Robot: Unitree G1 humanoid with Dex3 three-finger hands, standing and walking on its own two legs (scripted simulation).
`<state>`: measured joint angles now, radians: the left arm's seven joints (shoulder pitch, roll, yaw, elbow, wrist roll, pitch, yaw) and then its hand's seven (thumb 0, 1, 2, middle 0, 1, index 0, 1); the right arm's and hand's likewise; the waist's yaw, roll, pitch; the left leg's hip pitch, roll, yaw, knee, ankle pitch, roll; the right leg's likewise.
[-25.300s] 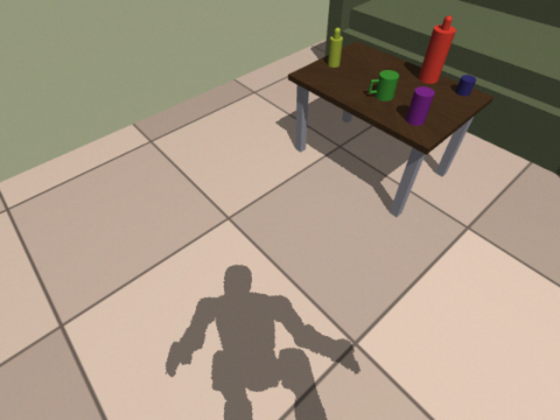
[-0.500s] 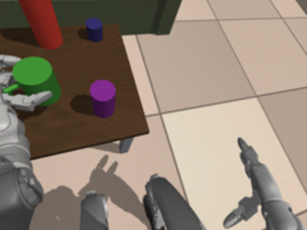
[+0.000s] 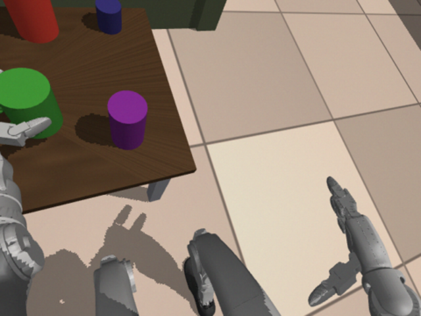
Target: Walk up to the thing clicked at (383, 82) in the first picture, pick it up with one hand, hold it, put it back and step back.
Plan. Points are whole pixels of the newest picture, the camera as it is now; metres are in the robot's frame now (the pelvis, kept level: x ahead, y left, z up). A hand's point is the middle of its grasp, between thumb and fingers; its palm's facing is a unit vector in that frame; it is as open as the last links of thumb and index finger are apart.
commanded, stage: lower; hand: left
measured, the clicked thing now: (21, 110) +0.53 +0.21 -0.05
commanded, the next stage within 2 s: loosen in 0.74 s
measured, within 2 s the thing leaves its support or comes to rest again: rests again in 0.64 s
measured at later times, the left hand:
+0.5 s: hand (11, 110) +0.54 +0.23 -0.07, palm faces +0.29 -0.96 -0.03, open 11.0 cm
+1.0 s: hand (15, 112) +0.55 +0.23 -0.09, palm faces +0.30 -0.95 -0.02, open 10.9 cm
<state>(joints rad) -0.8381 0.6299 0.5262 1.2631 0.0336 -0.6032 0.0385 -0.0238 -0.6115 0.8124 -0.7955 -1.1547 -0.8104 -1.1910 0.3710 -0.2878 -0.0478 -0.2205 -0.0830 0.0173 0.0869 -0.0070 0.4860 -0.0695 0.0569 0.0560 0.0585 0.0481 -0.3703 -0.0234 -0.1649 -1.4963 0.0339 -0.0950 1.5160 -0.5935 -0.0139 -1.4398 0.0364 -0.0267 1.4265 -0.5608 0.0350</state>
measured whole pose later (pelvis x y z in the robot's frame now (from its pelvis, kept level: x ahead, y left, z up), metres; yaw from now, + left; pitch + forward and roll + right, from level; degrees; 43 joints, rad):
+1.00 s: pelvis -0.01 +0.00 -0.04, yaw -1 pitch +36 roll -7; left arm -0.88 0.72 0.56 1.24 0.06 -0.59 0.05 -0.02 -0.61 0.78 -0.83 -1.11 -0.85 -1.14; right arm 0.40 -0.32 -0.07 -0.38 -0.08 0.03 0.12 -0.01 0.49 -0.06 0.06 0.06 0.06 0.05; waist -0.43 -0.03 -0.16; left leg -1.67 0.03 -0.12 1.67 -0.63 -0.02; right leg -1.61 0.04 -0.04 1.57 -0.59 0.04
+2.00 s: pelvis +0.00 +0.01 +0.01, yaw -1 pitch +31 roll -7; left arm -0.90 0.82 0.58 1.24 0.07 -0.38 -0.04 -0.02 -0.60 0.02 -0.06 -0.06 -0.07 -0.06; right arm 0.44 -0.31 -0.02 -0.32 -0.04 0.10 0.08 -0.01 0.51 -0.06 0.06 0.06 0.06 0.05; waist -0.36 -0.01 -0.14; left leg -1.43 0.04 -0.09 1.47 -0.58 0.00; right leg -1.37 0.05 -0.02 1.36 -0.53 0.05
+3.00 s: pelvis +0.05 -0.01 +0.12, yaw +3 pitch +11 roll +0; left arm 0.40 0.21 0.01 0.13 -0.04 0.04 0.09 -0.02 -0.57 0.04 -0.06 -0.05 -0.06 -0.05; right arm 0.45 -0.21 0.00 0.05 0.05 0.15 -0.06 0.01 -0.90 -0.90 0.20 0.30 0.20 0.30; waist 0.00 0.01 -0.14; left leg -0.67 0.01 -0.02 0.96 -0.48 -0.01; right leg -0.66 -0.01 0.03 0.95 -0.48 0.03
